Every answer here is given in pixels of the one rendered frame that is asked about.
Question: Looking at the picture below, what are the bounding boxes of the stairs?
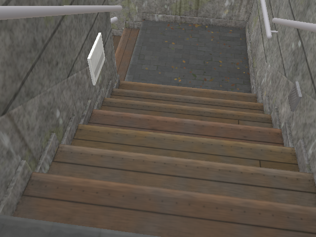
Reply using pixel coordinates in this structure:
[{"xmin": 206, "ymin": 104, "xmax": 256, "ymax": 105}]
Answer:
[
  {"xmin": 113, "ymin": 28, "xmax": 140, "ymax": 81},
  {"xmin": 13, "ymin": 80, "xmax": 316, "ymax": 237}
]

